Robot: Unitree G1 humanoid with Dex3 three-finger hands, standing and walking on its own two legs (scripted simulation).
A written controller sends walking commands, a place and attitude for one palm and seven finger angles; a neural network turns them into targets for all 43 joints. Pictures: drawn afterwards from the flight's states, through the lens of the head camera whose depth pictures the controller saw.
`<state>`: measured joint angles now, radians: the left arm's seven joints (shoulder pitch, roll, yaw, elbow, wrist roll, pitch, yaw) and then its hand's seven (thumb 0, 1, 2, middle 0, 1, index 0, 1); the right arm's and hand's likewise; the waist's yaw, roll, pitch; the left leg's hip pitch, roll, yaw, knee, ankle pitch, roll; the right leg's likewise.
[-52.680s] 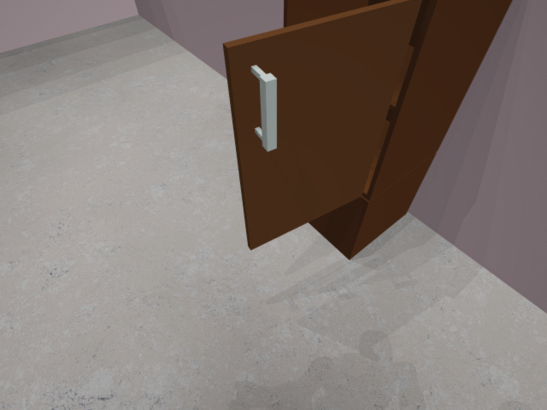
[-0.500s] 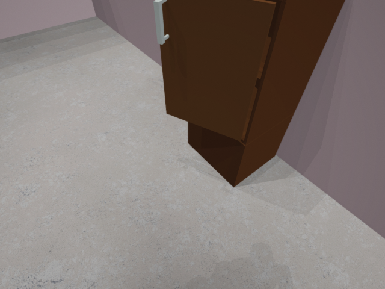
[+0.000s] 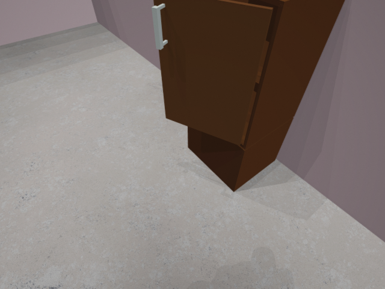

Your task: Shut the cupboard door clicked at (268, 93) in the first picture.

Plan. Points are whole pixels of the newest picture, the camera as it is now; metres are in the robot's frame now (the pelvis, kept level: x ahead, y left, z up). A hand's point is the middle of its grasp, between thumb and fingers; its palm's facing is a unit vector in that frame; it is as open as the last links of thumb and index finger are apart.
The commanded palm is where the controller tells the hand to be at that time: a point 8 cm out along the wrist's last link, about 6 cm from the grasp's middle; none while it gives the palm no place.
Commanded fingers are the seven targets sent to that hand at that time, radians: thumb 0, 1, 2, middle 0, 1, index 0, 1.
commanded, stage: walk to a spot facing it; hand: left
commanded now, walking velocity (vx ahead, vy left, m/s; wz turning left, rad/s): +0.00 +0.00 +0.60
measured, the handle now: (160, 27) +0.93 +0.17 +0.13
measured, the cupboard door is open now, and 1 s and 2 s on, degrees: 24 24 24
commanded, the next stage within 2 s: turn to face it in 1.98 s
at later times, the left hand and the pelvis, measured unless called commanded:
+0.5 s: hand out of the picture +0.01 +0.25 -0.18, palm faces +0.24 -0.94 -0.25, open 7.4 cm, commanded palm none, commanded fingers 0.00 0.90 0.90 -0.20 -0.30 -0.20 -0.30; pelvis -0.01 +0.03 -0.01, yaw +14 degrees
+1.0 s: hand out of the picture -0.06 +0.20 -0.18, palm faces +0.56 -0.79 -0.25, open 7.4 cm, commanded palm none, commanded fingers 0.00 0.90 0.90 -0.20 -0.30 -0.20 -0.30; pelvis +0.00 +0.00 -0.01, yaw +36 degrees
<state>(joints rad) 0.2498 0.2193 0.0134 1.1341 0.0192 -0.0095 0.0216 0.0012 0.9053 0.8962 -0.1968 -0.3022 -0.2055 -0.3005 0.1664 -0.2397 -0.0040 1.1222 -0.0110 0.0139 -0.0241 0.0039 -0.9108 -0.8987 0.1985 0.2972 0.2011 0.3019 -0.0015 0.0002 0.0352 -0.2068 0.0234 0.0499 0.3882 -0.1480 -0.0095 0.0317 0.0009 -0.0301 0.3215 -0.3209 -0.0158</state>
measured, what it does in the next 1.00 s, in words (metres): steps on the spot, turning left: right foot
